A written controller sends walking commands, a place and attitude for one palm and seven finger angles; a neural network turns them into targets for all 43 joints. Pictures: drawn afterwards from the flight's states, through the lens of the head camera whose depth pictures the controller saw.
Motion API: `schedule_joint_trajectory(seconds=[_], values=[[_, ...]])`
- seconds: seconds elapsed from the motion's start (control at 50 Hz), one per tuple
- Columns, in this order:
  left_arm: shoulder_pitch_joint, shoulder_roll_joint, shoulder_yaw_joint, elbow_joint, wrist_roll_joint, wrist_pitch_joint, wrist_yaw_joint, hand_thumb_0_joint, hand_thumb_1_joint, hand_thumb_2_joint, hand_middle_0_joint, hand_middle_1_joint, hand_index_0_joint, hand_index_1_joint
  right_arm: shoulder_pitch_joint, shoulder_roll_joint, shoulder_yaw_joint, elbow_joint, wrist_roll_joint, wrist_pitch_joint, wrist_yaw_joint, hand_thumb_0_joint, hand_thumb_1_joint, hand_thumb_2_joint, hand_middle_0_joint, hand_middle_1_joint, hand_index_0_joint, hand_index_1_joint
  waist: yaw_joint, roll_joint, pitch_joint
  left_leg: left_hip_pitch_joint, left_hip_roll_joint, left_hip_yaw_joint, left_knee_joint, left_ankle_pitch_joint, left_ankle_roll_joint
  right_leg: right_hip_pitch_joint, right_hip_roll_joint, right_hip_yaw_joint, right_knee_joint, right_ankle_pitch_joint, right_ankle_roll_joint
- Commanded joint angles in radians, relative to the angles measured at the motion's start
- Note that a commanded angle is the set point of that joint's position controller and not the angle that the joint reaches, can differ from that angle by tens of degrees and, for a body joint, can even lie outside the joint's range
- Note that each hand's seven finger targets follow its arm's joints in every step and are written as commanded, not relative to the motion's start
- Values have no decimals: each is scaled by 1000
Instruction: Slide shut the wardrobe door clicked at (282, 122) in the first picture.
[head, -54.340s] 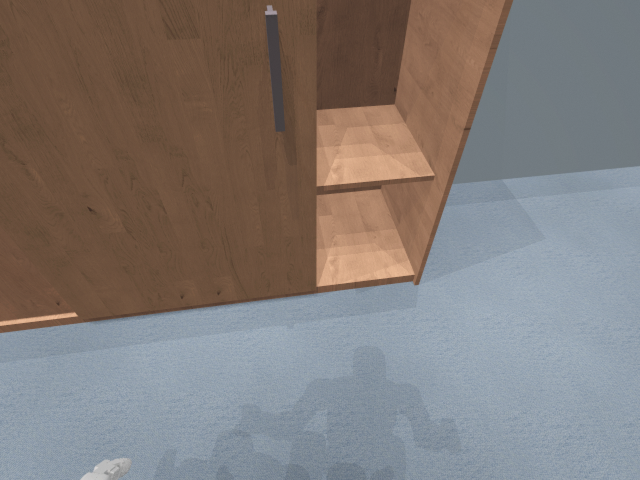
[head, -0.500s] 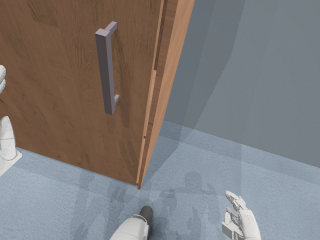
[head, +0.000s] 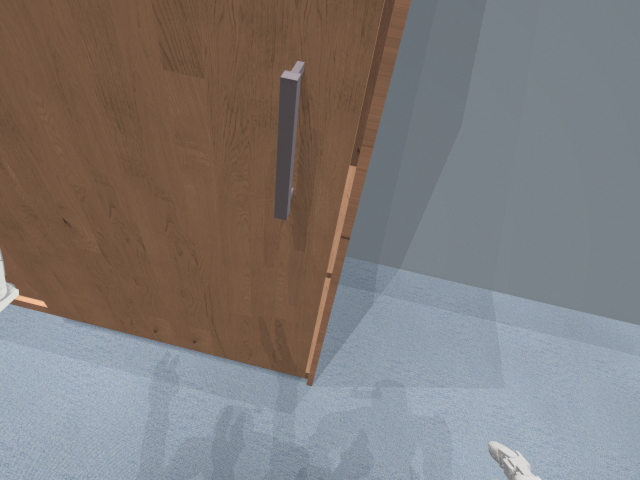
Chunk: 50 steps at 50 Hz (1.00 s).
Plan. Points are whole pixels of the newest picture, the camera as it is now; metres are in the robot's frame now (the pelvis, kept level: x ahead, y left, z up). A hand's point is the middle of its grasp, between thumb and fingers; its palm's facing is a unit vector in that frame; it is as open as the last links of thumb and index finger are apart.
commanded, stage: stop stepping back and stand still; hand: left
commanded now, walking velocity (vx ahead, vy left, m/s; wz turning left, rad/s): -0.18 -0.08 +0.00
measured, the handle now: (289, 147) +0.53 +0.10 +0.14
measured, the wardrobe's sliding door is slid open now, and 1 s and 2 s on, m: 0.01 0.01 0.01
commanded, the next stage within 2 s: let the arm hang, fingers relaxed in 0.92 s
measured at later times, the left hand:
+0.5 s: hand out of the picture +0.19 +0.31 +0.20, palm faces +0.52 -0.71 -0.47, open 7.5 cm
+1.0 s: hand (36, 313) +0.20 +0.27 +0.17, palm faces +0.42 -0.76 -0.50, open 7.4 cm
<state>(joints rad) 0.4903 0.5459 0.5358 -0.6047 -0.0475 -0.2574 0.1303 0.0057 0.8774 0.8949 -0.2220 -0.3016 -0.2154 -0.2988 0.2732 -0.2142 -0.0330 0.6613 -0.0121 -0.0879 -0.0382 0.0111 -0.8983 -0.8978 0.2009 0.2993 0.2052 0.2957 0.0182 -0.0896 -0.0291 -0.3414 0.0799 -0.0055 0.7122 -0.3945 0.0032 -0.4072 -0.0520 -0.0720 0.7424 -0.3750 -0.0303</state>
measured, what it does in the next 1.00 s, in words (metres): stands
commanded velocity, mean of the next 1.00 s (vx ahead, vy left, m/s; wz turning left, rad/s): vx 0.01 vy -0.03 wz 0.00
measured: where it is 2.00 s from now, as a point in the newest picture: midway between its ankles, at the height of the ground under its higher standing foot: outside the picture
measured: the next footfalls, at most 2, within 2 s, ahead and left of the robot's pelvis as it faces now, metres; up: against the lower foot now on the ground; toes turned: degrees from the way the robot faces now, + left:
none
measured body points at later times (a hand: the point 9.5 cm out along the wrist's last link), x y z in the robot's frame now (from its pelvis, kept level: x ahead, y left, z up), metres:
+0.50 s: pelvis -0.01 +0.02 +0.03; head +0.00 +0.03 +0.47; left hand +0.15 +0.35 +0.23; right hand +0.14 -0.20 -0.07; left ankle -0.01 +0.13 -0.71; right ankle +0.02 -0.08 -0.69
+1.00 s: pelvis +0.00 +0.00 +0.03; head +0.03 +0.00 +0.47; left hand +0.17 +0.31 +0.20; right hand +0.17 -0.25 -0.06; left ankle -0.01 +0.13 -0.71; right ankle +0.02 -0.09 -0.71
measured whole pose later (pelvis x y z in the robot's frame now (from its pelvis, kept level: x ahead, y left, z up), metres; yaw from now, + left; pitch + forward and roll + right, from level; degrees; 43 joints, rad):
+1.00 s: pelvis +0.00 +0.00 +0.03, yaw +2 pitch +1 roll +0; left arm 0.57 0.39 0.41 -0.43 -0.04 -0.22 0.16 0.01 0.89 0.90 -0.21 -0.30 -0.21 -0.30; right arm 0.20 -0.24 -0.04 0.62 0.02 -0.09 -0.07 0.01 -0.90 -0.90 0.20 0.30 0.20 0.29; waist -0.01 0.01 0.04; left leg -0.22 0.01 0.01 0.47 -0.27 -0.01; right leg -0.26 0.03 -0.03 0.48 -0.23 -0.04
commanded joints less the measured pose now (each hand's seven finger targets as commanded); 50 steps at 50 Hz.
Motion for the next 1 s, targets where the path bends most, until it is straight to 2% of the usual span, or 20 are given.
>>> schedule_joint_trajectory(seconds=[0.0, 0.02, 0.06, 0.12, 0.14, 0.16, 0.18, 0.22, 0.28, 0.32, 0.34, 0.36, 0.42, 0.48, 0.52, 0.56, 0.64, 0.76, 0.88, 0.98], values=[[-259, 111, 34, -34, 31, -37, 15, 0, 900, 900, -200, -300, -200, -300, -89, -126, -43, -123, -5, -80, -30, 0, -900, -900, 200, 300, 200, 300, -34, 337, 89, 65, 306, -457, -429, 264, 192, -205, 76, 61, 302, -177, 41], [-133, 79, 32, 56, 34, -34, 2, 0, 900, 900, -200, -300, -200, -300, -89, -126, -49, -129, 3, -87, -17, 0, -900, -900, 200, 300, 200, 300, -19, 196, 119, 5, 279, -323, -393, 368, 188, -135, 35, 74, 212, -101, 36], [-125, 42, -23, -128, 29, -37, -7, 0, 900, 900, -200, -300, -200, -300, -128, -97, -30, -152, -9, -100, 7, 0, -900, -900, 200, 300, 200, 300, -25, 254, 69, -134, 215, -288, -377, 253, 151, 126, 33, 60, 41, -25, 42], [-38, 48, -33, -254, 30, -27, 1, 0, 900, 900, -200, -300, -200, -300, -160, -116, -29, -203, 4, -91, 35, 0, -900, -900, 200, 300, 200, 300, 3, 219, -10, -298, 61, -59, -238, -245, 87, 405, 36, 75, -160, -50, 12], [3, 101, 12, -281, 32, -16, 6, 0, 900, 900, -200, -300, -200, -300, -174, -120, -36, -218, 0, -84, 34, 0, -900, -900, 200, 300, 200, 300, 10, 122, 12, -281, -40, 6, -71, -277, 52, 297, -14, 193, -295, -178, -33], [10, 116, 36, -304, 22, -14, 14, 0, 900, 900, -200, -300, -200, -300, -170, -98, -35, -217, 0, -77, 31, 0, -900, -900, 200, 300, 200, 300, 5, -9, 0, -262, -108, 40, 166, -221, 29, 201, -148, 438, -462, -353, -118], [0, 119, 53, -289, 15, -17, 27, 0, 900, 900, -200, -300, -200, -300, -141, -95, -35, -186, 5, -78, 24, 0, -900, -900, 200, 300, 200, 300, -1, -89, -10, -190, -113, 29, 376, -181, 24, 96, -250, 599, -580, -434, -176], [-25, 123, 88, -284, 16, -31, 45, 0, 900, 900, -200, -300, -200, -300, -92, -82, -17, -151, -5, -75, 12, 0, -900, -900, 200, 300, 200, 300, -39, 26, -20, -78, -40, -14, 293, -80, 27, 28, -233, 464, -513, -261, -192], [-7, 71, 68, -164, 3, -25, 54, 0, 900, 900, -200, -300, -200, -300, -87, -72, -1, -136, -1, -59, -17, 0, -900, -900, 200, 300, 200, 300, -54, 176, -19, 186, -51, 5, -250, 69, 28, -55, -81, 186, -222, -126, -89], [-95, 66, 63, -154, 7, -59, 57, 0, 900, 900, -200, -300, -200, -300, -91, -111, -19, -149, -13, -79, -26, 0, -900, -900, 200, 300, 200, 300, -40, 522, 46, 205, 245, -473, -525, 97, 66, -191, 110, 42, 188, -187, 13], [-103, 83, 71, -84, 21, -68, 52, 0, 900, 900, -200, -300, -200, -300, -89, -83, -12, -147, -14, -89, -31, 0, -900, -900, 200, 300, 200, 300, -43, 383, 90, 151, 289, -511, -524, 225, 109, -200, 89, 109, 292, -127, 14], [-29, 77, 85, 37, 17, -55, 36, 0, 900, 900, -200, -300, -200, -300, -84, -87, -18, -122, -9, -91, -28, 0, -900, -900, 200, 300, 200, 300, -29, 228, 51, 140, 255, -416, -483, 297, 138, -160, 68, 121, 285, -71, 26], [-25, 4, -15, 8, 35, -24, 17, 0, 900, 900, -200, -300, -200, -300, -92, -94, -13, -129, 7, -87, -6, 0, -900, -900, 200, 300, 200, 300, -20, 209, 5, 147, 155, -175, -365, 558, 114, 23, 44, 37, -7, 6, 43], [43, -28, -72, -59, 39, -18, 14, 0, 900, 900, -200, -300, -200, -300, -106, -113, -13, -161, 14, -92, 3, 0, -900, -900, 200, 300, 200, 300, -13, 296, -24, 21, 104, -91, -350, 374, 104, 242, 72, 6, -183, 67, 39], [19, 19, -41, -103, 44, -23, 21, 0, 900, 900, -200, -300, -200, -300, -122, -110, -10, -174, 12, -88, 1, 0, -900, -900, 200, 300, 200, 300, -15, 177, -31, -45, 64, -77, -281, 228, 81, 344, 34, 99, -327, 149, 19], [-1, 69, 9, -128, 31, -23, 34, 0, 900, 900, -200, -300, -200, -300, -121, -98, -13, -179, 13, -81, -8, 0, -900, -900, 200, 300, 200, 300, -37, 53, -41, -34, -28, -20, -177, 166, 40, 287, -108, 289, -369, 308, -49], [26, 128, 92, -142, 9, -30, 59, 0, 900, 900, -200, -300, -200, -300, -122, -97, -25, -174, 20, -67, -22, 0, -900, -900, 200, 300, 200, 300, -24, 39, -94, 89, -51, -6, -186, 176, 25, 241, -147, 311, -365, 311, -62], [114, 46, 55, -21, 2, -32, 51, 0, 900, 900, -200, -300, -200, -300, -143, -97, -20, -185, 26, -51, -32, 0, -900, -900, 200, 300, 200, 300, -22, 129, -56, 100, 7, -54, -273, 378, 42, 260, -35, 177, -304, 401, 9], [90, 11, -3, 21, 2, -20, 45, 0, 900, 900, -200, -300, -200, -300, -131, -113, -32, -186, 32, -52, -33, 0, -900, -900, 200, 300, 200, 300, -25, 32, -71, 94, -24, -17, -245, 297, 30, 270, -75, 221, -365, 386, 1], [63, 39, 3, -66, 8, -27, 53, 0, 900, 900, -200, -300, -200, -300, -144, -114, -25, -198, 23, -59, -37, 0, -900, -900, 200, 300, 200, 300, -16, 103, -74, 108, -9, -38, -296, 346, 40, 276, -49, 182, -340, 362, 7]])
